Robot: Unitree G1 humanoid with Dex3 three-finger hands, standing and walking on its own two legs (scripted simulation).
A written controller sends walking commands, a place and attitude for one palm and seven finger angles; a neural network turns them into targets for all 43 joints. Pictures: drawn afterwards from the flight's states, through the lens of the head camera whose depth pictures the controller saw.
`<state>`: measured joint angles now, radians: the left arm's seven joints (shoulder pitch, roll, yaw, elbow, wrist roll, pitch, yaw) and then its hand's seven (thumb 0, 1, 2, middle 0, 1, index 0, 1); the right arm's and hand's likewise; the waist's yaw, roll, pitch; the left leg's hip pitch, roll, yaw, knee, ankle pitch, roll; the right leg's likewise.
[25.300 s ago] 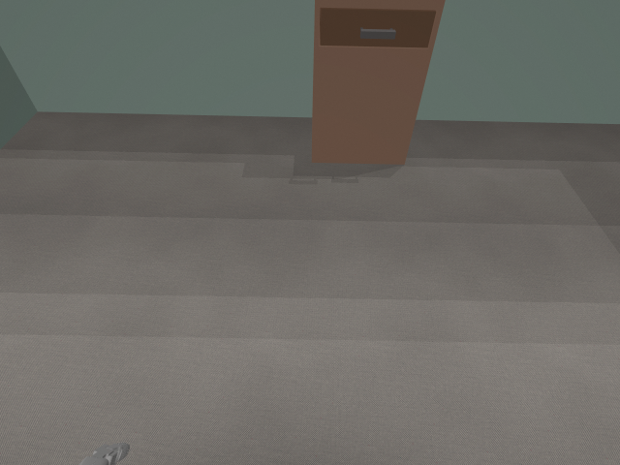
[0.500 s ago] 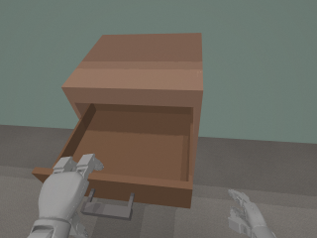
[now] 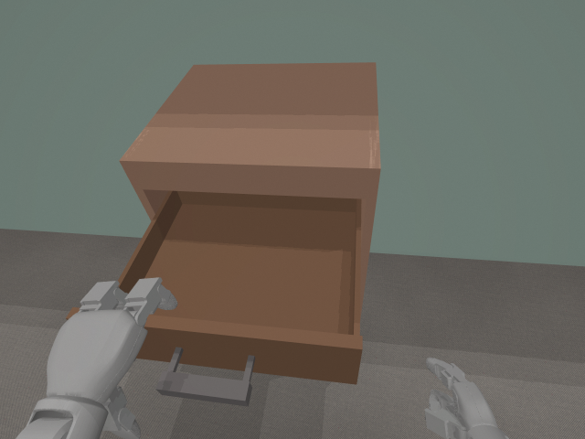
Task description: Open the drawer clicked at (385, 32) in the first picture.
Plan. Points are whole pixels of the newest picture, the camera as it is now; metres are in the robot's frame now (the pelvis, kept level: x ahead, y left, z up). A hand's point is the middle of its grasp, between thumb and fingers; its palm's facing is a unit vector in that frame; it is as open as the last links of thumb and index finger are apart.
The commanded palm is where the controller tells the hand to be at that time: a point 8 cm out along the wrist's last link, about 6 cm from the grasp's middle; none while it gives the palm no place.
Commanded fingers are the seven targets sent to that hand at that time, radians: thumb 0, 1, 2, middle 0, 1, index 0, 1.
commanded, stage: draw the hand back to the body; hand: left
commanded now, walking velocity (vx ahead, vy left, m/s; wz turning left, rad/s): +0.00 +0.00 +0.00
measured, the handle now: (209, 372) +0.22 +0.18 -0.08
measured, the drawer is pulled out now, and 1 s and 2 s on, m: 0.30 0.30 0.30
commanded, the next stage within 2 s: step back with the hand held close in 1.14 s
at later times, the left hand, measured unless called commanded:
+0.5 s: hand (108, 317) +0.19 +0.22 +0.16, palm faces +0.37 -0.85 -0.37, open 12.5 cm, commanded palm +0.13 +0.26 +0.17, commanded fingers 0.00 0.17 0.58 -0.25 -0.77 -0.25 -0.77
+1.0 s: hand (92, 329) +0.17 +0.22 +0.17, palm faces +0.45 -0.80 -0.40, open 8.2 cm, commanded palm +0.12 +0.26 +0.18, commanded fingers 0.00 0.90 0.90 -0.20 -0.30 -0.20 -0.30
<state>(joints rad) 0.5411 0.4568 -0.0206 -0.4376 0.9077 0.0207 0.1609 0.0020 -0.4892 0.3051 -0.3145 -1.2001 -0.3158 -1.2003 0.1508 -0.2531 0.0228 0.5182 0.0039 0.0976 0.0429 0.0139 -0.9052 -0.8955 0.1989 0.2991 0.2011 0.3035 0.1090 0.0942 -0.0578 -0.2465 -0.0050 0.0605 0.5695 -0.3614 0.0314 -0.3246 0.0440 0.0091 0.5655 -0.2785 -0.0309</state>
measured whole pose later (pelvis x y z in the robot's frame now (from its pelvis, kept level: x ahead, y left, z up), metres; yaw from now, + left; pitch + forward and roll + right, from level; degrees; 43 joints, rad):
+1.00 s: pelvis +0.01 -0.02 +0.01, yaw +4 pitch -3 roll +0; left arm 0.55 0.32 0.28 -0.47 -0.07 -0.13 0.11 0.01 0.70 0.82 -0.22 -0.43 -0.22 -0.43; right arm 0.17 -0.21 0.02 0.62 0.02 -0.14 -0.07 0.01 -0.90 -0.90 0.20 0.30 0.20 0.30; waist 0.06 0.07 0.00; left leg -0.09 0.00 -0.01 0.44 -0.30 0.00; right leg -0.14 0.05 -0.06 0.43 -0.24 -0.06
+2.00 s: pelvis -0.08 -0.03 +0.00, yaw +3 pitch +1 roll -1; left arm 0.63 0.33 0.32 -0.58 -0.06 -0.19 0.15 0.02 0.89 0.90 -0.20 -0.30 -0.21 -0.30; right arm 0.18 -0.18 0.02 0.60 0.00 -0.09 -0.05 0.01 -0.90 -0.89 0.20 0.30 0.21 0.30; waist -0.01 0.05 0.02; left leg -0.40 0.01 -0.01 0.69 -0.30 0.00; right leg -0.29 0.04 -0.06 0.54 -0.28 -0.06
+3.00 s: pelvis -0.29 -0.06 +0.00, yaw +4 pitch -2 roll +0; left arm 0.54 0.37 0.37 -0.50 -0.03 -0.23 0.15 0.02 0.89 0.90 -0.20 -0.30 -0.21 -0.30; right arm 0.25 -0.20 -0.01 0.70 0.02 -0.09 -0.03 0.01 -0.90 -0.90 0.20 0.30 0.20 0.30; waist -0.03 0.04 0.02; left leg -0.38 0.02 -0.01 0.86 -0.37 0.01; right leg -0.21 0.04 -0.11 0.55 -0.31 -0.08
